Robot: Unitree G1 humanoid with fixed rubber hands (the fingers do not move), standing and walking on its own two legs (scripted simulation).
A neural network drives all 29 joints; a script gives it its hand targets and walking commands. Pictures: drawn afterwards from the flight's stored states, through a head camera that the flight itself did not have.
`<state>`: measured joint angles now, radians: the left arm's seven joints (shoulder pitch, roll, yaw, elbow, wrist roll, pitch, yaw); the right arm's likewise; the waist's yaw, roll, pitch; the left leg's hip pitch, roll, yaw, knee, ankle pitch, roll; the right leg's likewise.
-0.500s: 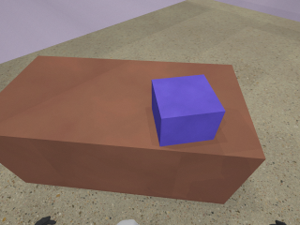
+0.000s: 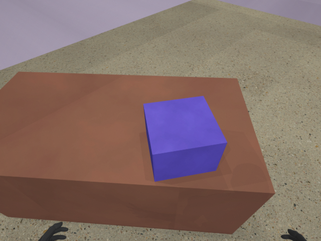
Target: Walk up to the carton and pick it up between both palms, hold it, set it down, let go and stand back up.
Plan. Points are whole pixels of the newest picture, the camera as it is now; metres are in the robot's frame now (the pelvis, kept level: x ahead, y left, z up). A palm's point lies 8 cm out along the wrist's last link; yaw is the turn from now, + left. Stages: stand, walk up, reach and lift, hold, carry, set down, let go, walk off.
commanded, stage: walk up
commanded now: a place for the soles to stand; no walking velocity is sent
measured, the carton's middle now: (179, 137) +0.50 -0.04 -0.10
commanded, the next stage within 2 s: stand in 1.22 s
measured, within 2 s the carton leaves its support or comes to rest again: neither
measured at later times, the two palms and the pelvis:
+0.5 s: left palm out of the picture +0.10 +0.30 -0.09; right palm out of the picture +0.09 -0.32 -0.09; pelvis +0.00 -0.01 +0.02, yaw +0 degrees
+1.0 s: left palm out of the picture +0.09 +0.30 -0.10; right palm out of the picture +0.09 -0.34 -0.09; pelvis +0.04 -0.02 +0.01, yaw -2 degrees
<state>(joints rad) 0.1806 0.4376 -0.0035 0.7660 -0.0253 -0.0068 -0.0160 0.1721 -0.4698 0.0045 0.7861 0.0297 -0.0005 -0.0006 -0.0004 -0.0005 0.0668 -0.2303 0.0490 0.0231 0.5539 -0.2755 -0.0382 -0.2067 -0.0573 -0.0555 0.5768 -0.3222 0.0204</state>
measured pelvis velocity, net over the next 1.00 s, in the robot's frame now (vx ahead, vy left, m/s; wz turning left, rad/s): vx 0.04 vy -0.02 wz -0.03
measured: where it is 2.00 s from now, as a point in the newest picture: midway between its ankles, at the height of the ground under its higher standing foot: outside the picture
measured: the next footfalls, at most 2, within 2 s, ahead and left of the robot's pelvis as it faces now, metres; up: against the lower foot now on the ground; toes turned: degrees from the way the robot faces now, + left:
left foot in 1.08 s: +0.14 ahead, +0.11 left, +0.00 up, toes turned +0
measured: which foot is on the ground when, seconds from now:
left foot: down 0.00-0.88, up 0.90-1.00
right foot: down 0.00-1.00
